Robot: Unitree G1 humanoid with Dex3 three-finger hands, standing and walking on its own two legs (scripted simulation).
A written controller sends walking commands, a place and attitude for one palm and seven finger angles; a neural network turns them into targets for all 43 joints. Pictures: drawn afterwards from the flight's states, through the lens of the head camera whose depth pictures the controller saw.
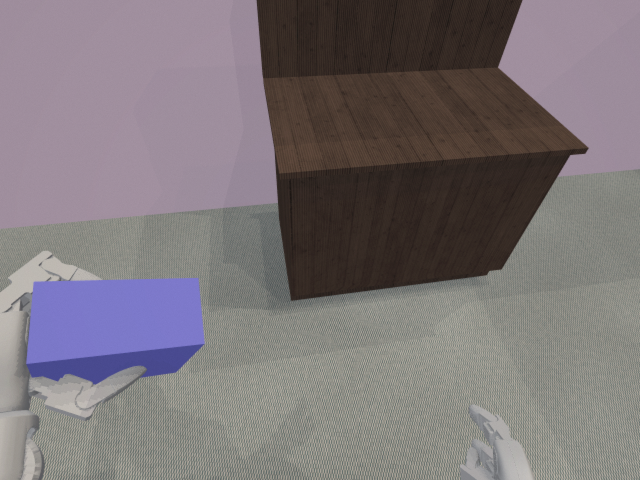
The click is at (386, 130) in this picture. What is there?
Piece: table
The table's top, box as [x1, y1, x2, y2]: [263, 67, 588, 179]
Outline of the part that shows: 588,148 497,67 263,78 279,179 584,153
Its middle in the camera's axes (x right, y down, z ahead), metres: +0.27 -0.39 +1.19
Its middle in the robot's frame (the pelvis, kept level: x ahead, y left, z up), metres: +1.16 -0.20 -0.12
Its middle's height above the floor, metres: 0.66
